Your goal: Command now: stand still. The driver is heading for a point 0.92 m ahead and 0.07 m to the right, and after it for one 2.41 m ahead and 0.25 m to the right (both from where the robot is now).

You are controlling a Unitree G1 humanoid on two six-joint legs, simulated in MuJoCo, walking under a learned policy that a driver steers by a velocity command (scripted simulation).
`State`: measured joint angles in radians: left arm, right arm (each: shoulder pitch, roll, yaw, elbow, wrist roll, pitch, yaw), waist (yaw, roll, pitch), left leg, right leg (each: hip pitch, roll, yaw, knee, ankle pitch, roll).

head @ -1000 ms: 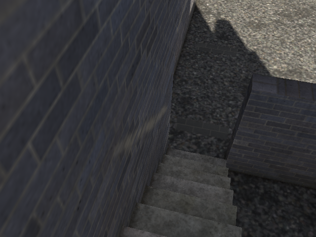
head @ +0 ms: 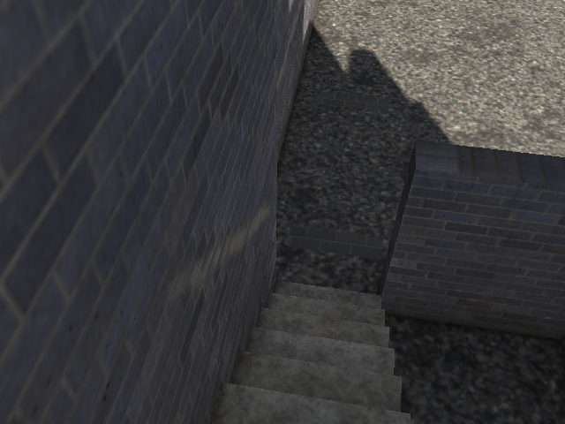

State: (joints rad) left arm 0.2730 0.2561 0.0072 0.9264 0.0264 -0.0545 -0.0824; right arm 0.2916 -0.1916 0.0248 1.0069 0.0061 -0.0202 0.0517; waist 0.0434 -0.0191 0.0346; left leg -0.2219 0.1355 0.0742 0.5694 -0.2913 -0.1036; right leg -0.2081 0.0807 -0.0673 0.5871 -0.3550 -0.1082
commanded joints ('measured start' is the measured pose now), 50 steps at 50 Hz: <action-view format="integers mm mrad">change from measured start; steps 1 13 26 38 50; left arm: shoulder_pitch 2 16 32 81 3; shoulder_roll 25 117 143 119 -5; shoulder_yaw -11 25 23 27 -22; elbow -71 3 42 79 16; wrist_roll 21 -55 -83 -22 31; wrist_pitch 13 2 7 -20 31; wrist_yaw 2 4 10 6 22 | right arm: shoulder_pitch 118 64 37 44 114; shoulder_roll -96 -60 -32 -101 -119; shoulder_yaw -31 -5 4 -17 -44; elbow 8 0 2 39 81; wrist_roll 46 -52 -69 -48 53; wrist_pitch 57 1 32 -16 46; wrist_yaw -89 18 5 53 -72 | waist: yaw -56 -16 -20 2 -58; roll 31 -83 -119 32 54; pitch -101 56 26 80 -65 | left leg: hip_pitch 78 -124 -107 -111 31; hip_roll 40 -11 -20 -44 43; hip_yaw -22 35 26 67 8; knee -72 -88 -48 -52 -57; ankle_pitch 210 61 112 36 146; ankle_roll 1 34 35 43 -1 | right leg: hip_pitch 84 94 126 -13 55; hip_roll -217 -87 -60 -58 -228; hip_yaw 216 110 86 91 250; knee -129 -125 -72 -113 -130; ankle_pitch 784 198 402 145 798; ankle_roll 84 94 101 64 60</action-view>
